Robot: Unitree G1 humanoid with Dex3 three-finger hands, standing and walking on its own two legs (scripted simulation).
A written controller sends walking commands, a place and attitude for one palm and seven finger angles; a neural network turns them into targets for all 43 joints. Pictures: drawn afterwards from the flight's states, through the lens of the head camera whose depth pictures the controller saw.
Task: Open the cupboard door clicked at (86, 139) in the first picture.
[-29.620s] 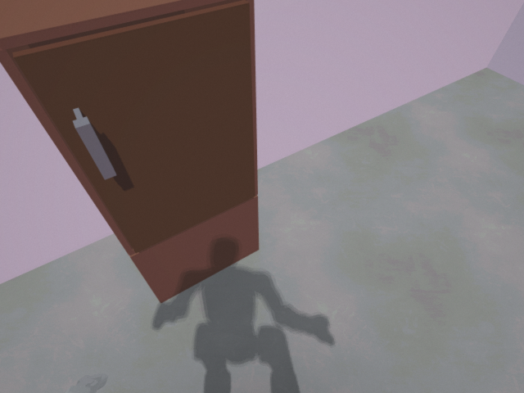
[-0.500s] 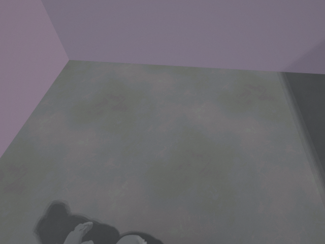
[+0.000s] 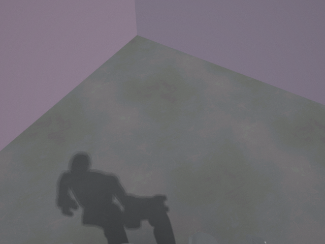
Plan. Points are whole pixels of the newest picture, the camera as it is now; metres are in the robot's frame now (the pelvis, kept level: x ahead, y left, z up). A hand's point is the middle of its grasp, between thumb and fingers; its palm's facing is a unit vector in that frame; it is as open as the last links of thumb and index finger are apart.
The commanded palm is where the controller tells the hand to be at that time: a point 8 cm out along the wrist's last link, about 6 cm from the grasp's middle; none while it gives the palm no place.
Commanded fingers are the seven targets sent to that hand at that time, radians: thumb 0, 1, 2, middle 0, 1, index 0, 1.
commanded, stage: turn to face it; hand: left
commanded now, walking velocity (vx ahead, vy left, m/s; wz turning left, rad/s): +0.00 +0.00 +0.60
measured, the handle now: out of the picture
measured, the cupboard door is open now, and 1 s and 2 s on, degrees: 39 39 39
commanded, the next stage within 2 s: none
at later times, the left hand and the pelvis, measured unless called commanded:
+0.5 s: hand out of the picture +0.03 +0.15 -0.16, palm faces +0.32 -0.91 -0.25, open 7.3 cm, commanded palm none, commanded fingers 0.00 0.90 0.90 -0.20 -0.30 -0.20 -0.30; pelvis +0.03 -0.06 +0.01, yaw +19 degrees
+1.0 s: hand out of the picture +0.03 +0.19 -0.15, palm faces +0.54 -0.80 -0.26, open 7.4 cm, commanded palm none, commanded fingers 0.00 0.90 0.90 -0.20 -0.30 -0.20 -0.30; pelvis +0.04 -0.05 +0.00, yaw +35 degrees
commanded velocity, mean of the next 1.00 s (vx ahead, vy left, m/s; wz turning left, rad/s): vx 0.00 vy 0.00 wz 0.60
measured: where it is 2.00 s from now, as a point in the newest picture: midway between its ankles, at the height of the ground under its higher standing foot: outside the picture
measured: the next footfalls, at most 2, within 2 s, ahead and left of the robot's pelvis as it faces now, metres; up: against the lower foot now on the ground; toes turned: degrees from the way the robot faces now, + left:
right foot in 0.16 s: +0.07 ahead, -0.15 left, +0.00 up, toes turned +2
left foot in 0.60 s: +0.01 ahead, +0.07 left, +0.00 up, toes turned +29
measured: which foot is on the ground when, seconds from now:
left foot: down 0.00-0.16, up 0.18-0.58, down 0.60-1.00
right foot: up 0.00-0.14, down 0.16-0.60, up 0.62-1.00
